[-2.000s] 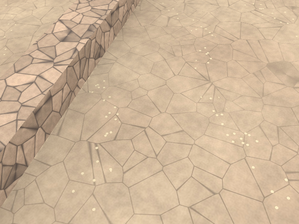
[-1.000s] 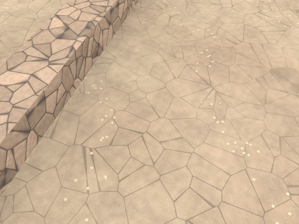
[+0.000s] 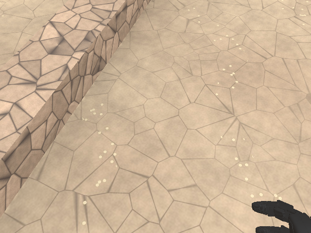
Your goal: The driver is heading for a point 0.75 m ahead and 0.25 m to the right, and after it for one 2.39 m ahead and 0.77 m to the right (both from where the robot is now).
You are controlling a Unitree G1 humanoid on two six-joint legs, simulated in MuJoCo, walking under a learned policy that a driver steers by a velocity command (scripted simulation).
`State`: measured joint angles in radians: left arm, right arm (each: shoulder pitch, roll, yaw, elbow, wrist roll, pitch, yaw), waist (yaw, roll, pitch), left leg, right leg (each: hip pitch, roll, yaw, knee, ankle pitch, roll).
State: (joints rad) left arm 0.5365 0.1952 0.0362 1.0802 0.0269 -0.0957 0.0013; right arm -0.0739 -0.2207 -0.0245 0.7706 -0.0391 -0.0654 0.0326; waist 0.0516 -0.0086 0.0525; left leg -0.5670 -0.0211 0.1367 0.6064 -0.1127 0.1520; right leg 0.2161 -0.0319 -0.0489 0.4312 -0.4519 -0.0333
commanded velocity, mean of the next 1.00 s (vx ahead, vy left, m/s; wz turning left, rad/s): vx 0.84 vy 0.00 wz -0.71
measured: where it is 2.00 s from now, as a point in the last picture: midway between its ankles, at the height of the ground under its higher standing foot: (207, 130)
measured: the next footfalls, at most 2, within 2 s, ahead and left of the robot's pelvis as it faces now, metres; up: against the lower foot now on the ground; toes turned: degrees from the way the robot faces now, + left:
right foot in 0.46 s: +0.58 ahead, -0.07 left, +0.00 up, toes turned -23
left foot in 0.86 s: +1.03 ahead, -0.12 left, +0.00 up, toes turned -45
